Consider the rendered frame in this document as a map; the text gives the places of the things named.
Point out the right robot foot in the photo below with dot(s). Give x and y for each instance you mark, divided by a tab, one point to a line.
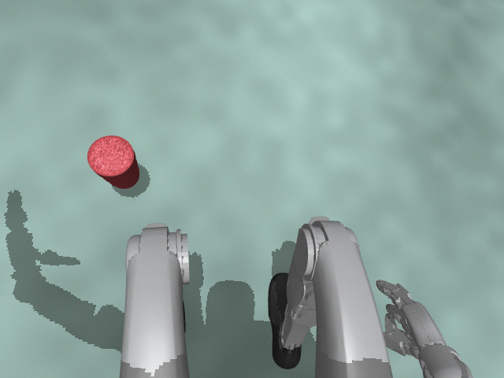
284	358

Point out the cup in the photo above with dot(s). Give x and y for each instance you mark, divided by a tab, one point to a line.
113	159

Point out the right robot hand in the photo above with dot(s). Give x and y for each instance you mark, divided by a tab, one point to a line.
421	330

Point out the right robot arm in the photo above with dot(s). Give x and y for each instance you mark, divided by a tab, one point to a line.
441	361

